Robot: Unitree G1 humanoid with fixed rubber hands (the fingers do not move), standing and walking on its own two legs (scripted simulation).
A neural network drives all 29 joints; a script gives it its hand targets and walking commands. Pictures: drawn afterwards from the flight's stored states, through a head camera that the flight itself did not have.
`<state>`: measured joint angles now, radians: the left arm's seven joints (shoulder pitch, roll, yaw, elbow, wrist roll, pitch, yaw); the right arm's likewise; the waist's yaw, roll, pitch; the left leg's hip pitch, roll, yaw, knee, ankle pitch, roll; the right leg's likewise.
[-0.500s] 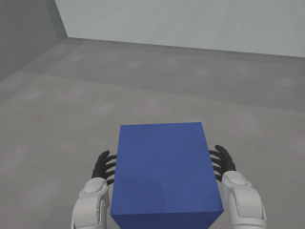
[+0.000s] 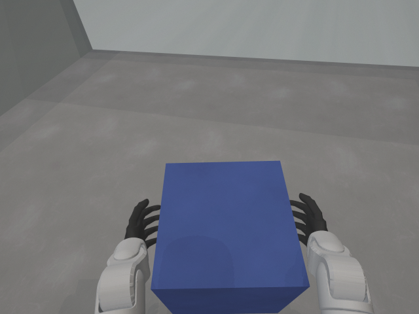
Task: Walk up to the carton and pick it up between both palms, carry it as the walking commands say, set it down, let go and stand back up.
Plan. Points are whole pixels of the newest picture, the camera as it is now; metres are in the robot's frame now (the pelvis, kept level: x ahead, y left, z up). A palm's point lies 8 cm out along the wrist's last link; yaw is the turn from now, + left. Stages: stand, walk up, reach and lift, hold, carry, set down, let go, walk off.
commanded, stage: carry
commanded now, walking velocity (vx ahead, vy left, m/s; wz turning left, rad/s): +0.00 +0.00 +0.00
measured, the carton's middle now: (224, 241) +0.29 +0.00 -0.04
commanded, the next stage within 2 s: none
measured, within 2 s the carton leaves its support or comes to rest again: neither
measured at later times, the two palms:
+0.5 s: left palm (137, 253) +0.24 +0.16 +0.04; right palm (318, 246) +0.24 -0.16 +0.04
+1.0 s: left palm (130, 253) +0.24 +0.17 +0.05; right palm (313, 239) +0.25 -0.15 +0.05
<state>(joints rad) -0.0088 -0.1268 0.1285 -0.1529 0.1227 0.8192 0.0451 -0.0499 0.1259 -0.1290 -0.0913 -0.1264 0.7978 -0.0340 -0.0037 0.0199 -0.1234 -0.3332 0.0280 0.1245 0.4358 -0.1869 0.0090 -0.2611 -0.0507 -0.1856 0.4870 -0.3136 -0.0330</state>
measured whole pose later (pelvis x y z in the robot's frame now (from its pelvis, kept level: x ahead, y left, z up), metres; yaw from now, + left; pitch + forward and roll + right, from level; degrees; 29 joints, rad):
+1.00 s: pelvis -0.02 +0.00 +0.00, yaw +0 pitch +3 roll +0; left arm -0.03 -0.13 0.14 -0.13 0.13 0.86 0.04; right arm -0.09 0.13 -0.12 -0.08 -0.14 0.86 -0.05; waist -0.01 -0.01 -0.12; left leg -0.33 0.03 0.12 0.43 -0.16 0.01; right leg -0.24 -0.05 -0.20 0.47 -0.28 -0.03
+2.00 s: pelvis +0.01 +0.02 +0.00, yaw +0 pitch +5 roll +1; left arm -0.01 -0.13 0.13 -0.09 0.16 0.83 0.04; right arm -0.07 0.13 -0.13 -0.01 -0.15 0.80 -0.03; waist -0.01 -0.01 -0.15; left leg -0.33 0.01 0.14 0.45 -0.21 0.04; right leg -0.24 -0.08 -0.18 0.48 -0.31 0.01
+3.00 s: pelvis +0.00 +0.02 +0.00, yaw +0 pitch +5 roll +1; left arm -0.04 -0.13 0.14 -0.12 0.14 0.85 0.05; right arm -0.09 0.13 -0.13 -0.06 -0.15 0.83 -0.04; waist -0.01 0.00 -0.12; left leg -0.33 0.01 0.14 0.44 -0.20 0.03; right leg -0.25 -0.08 -0.17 0.48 -0.31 0.01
